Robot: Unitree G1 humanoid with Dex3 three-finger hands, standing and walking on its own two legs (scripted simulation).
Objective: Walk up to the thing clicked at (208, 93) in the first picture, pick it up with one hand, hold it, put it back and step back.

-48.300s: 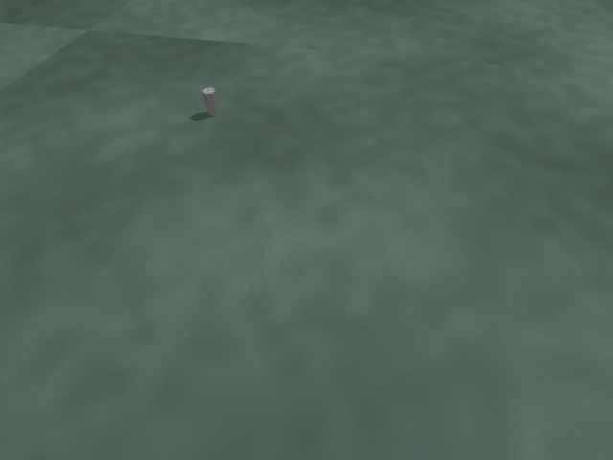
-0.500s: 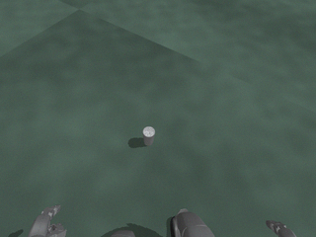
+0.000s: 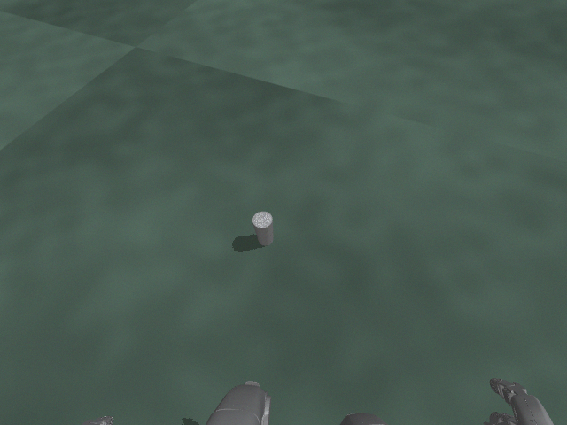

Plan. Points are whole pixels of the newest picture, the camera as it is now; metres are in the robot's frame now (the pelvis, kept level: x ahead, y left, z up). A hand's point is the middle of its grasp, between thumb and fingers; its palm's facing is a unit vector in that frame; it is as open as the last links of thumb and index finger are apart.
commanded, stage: step back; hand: left
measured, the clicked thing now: (264, 229) +0.83 +0.14 -0.68
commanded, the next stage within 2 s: stand in 1.86 s
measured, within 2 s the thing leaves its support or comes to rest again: neither
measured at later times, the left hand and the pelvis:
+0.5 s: hand out of the picture -0.08 +0.24 -0.15, palm faces +0.07 -0.94 -0.34, open 7.4 cm; pelvis -0.16 -0.04 +0.01, yaw +3 degrees
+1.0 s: hand out of the picture -0.26 +0.20 -0.14, palm faces +0.14 -0.88 -0.44, open 7.4 cm; pelvis -0.29 -0.10 +0.00, yaw +7 degrees
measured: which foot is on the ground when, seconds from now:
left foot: up 0.00-0.22, down 0.24-0.68, up 0.70-0.94, down 0.96-1.00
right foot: down 0.00-0.28, up 0.30-0.62, down 0.64-1.00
